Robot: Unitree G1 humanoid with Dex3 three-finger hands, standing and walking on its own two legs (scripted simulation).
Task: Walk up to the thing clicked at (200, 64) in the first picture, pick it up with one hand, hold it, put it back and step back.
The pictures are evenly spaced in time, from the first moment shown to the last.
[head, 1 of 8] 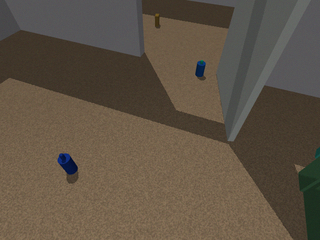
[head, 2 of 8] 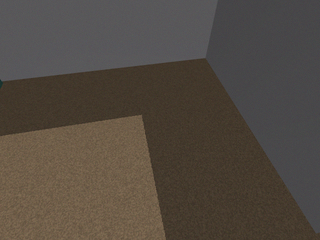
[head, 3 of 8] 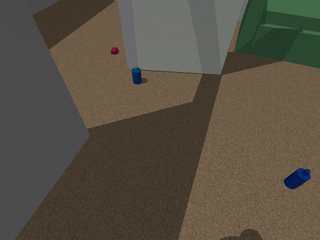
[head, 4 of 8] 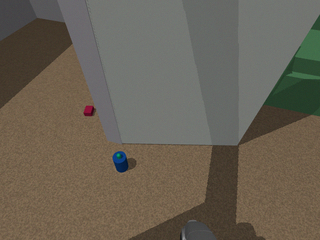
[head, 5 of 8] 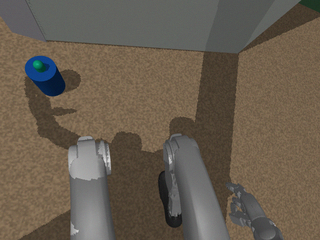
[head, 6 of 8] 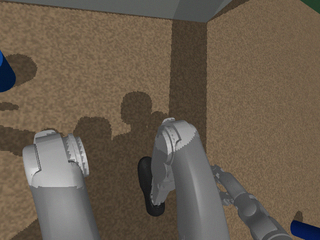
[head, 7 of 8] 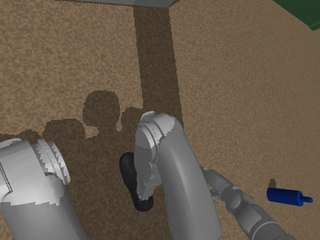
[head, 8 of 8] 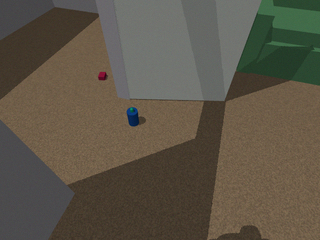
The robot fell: no
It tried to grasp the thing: yes
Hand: left
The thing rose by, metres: 0.64
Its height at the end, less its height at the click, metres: +0.00
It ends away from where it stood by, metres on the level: 0.09
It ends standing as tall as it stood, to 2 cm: yes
